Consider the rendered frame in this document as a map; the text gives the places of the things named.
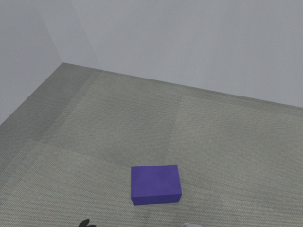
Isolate carton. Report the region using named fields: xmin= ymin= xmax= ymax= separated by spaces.
xmin=131 ymin=165 xmax=182 ymax=206

